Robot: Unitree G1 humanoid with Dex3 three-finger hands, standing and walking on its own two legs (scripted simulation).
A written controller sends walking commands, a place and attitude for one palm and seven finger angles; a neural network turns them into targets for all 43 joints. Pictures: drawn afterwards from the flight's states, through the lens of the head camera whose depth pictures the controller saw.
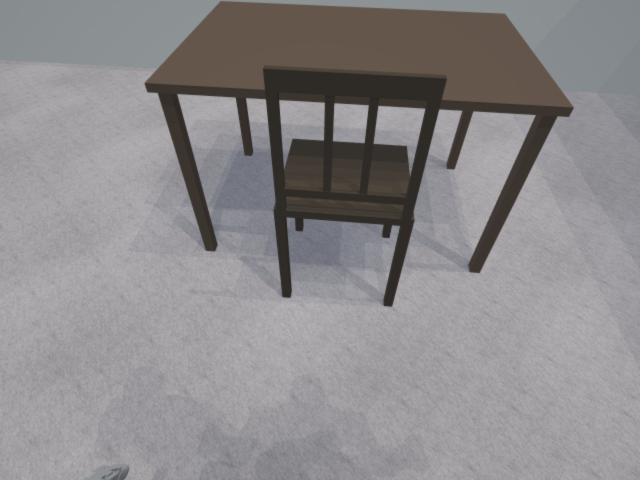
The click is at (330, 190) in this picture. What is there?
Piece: chair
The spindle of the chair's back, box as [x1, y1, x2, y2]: [323, 95, 334, 191]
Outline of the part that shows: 325,95 323,190 330,191 334,96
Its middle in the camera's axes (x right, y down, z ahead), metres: +0.02 -0.24 +1.00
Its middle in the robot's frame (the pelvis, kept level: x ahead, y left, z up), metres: +0.90 +0.03 -0.08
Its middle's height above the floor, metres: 0.69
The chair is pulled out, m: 0.00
